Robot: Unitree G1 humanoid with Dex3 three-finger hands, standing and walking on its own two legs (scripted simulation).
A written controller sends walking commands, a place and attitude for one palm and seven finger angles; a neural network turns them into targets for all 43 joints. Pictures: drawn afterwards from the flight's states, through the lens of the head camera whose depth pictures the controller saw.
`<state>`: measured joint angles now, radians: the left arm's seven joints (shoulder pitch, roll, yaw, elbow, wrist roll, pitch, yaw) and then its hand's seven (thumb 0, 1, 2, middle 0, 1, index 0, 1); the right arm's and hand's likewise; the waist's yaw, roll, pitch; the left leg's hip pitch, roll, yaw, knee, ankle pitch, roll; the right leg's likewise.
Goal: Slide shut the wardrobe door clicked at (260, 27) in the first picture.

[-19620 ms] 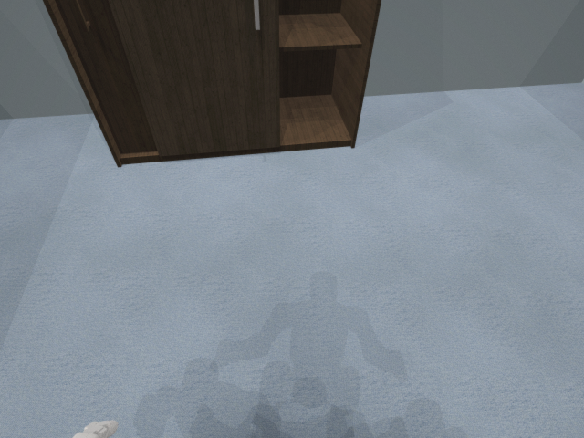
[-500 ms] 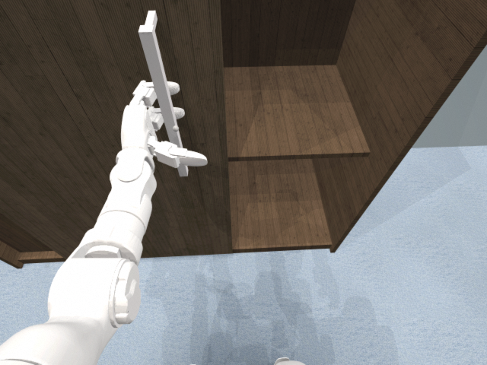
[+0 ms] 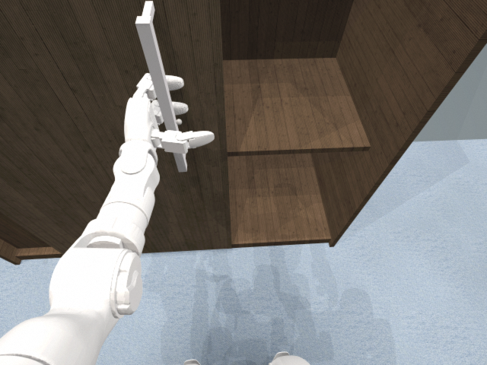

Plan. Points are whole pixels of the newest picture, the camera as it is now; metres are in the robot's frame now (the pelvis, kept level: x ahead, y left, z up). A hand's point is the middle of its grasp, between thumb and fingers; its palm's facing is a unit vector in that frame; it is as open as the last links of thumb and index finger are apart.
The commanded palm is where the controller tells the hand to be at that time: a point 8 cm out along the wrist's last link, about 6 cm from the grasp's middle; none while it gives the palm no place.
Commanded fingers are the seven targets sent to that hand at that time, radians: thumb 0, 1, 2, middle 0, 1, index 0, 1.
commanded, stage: grip the handle and tug to test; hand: left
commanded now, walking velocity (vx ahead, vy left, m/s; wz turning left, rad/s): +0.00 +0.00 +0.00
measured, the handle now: (169, 105) +0.53 +0.09 +0.11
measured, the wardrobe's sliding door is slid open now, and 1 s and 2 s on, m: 0.42 0.42 0.40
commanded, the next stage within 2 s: tug the door sideways, standing still in 1.12 s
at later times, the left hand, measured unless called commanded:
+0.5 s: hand (183, 121) +0.49 +0.07 +0.11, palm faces -0.04 -1.00 -0.01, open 5.0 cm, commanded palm +0.46 +0.13 +0.11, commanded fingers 0.00 0.90 0.90 -0.45 -1.40 -0.45 -1.40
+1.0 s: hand (181, 125) +0.47 +0.07 +0.11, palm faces -0.02 -1.00 +0.00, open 5.3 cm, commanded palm +0.43 +0.13 +0.11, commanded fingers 0.00 0.90 0.90 -0.45 -1.40 -0.45 -1.40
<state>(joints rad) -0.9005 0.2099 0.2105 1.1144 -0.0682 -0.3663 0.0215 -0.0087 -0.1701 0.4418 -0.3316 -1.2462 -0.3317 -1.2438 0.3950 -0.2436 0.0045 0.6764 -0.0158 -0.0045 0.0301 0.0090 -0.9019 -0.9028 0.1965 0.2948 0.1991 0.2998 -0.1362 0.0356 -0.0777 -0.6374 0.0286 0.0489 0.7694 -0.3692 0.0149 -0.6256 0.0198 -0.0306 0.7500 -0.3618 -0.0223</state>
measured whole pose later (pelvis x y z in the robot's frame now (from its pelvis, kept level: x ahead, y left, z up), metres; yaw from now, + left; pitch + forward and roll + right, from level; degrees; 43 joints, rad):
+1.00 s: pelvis +0.02 -0.01 +0.01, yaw -2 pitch +12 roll +0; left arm -0.68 0.18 0.21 0.84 -0.09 -0.29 0.01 0.04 0.79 0.79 -0.42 -1.40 -0.39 -1.40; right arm 0.40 -0.24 -0.01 0.63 0.00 0.02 0.04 0.01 -0.90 -0.90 0.20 0.29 0.20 0.30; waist -0.12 0.04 -0.10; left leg -0.54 0.05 0.07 0.70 -0.37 0.00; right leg -0.55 0.04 -0.01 0.70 -0.36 -0.04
